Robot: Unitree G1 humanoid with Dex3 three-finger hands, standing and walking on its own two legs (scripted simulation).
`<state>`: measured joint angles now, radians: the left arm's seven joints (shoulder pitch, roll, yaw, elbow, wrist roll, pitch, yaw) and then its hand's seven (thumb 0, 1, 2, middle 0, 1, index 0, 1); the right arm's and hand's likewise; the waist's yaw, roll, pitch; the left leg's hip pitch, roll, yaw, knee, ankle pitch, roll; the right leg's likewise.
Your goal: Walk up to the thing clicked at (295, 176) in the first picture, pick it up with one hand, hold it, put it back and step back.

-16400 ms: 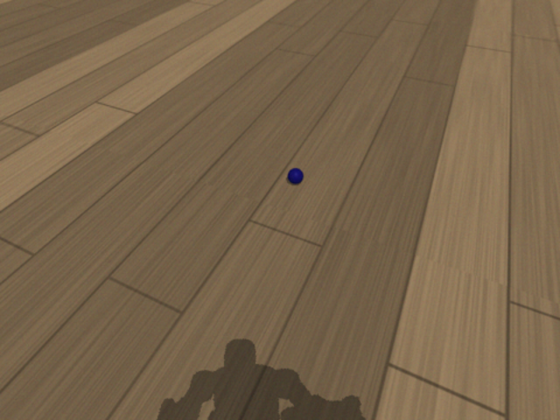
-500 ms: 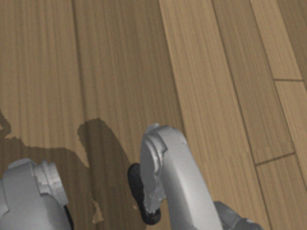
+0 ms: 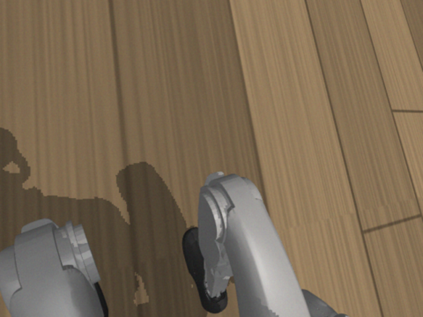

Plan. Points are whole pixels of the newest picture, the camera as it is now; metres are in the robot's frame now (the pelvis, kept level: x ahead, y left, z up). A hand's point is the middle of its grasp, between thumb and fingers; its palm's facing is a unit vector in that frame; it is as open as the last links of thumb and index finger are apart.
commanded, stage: settle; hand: left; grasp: from above
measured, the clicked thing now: out of the picture +0.41 +0.34 -0.25
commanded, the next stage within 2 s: lift in 0.60 s
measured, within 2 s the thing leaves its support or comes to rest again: neither
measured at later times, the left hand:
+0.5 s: hand out of the picture +0.39 +0.34 -0.13, palm faces -0.43 -0.13 -0.89, open 10.6 cm
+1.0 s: hand out of the picture +0.37 +0.34 -0.06, palm faces -0.45 -0.13 -0.89, open 10.6 cm
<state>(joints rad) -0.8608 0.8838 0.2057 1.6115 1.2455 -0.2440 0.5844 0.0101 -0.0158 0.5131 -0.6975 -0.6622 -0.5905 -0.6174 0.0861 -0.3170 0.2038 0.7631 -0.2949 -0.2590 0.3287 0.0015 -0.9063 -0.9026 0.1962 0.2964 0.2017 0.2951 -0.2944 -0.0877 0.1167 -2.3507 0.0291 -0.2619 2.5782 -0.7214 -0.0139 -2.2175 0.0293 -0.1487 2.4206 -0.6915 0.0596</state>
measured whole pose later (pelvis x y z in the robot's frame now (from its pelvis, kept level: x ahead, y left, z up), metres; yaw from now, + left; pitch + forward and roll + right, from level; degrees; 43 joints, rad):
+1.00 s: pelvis -0.01 -0.01 +0.07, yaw +7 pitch +33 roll -7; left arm -0.75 0.65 0.07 1.14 1.15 -0.16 0.22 -0.01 -0.09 0.62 -0.73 -0.65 -0.63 -0.62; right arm 0.18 -0.28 -0.01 0.73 -0.09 -0.04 0.16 0.00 -0.92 -0.91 0.20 0.30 0.20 0.30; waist -0.15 0.04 -0.11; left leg -2.22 0.03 -0.12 2.28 -0.65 0.00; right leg -2.13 -0.02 -0.06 2.21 -0.67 0.04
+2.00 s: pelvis +0.02 +0.00 +0.37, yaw +12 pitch +16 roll -2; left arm -0.28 0.43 -0.15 0.72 0.99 0.01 0.10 -0.02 -0.05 0.64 -0.65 -0.75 -0.55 -0.69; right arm 0.23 -0.25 -0.03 0.72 0.04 -0.03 -0.05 0.01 -0.91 -0.91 0.20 0.30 0.20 0.30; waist -0.06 0.04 -0.13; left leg -1.04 0.05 -0.01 1.24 -0.49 0.00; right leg -1.00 -0.02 -0.02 1.20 -0.48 0.03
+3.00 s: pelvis +0.08 +0.02 +0.46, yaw +11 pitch +5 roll +0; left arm -0.28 0.38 -0.19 0.75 1.00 0.01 0.05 -0.02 -0.09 0.69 -0.66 -0.76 -0.56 -0.71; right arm 0.25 -0.26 -0.05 0.71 0.04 0.03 -0.02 0.01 -0.90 -0.90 0.20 0.30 0.20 0.30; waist -0.02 0.04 -0.05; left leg -0.42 0.03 0.05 0.66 -0.32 0.00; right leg -0.41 -0.03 0.02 0.63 -0.32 0.04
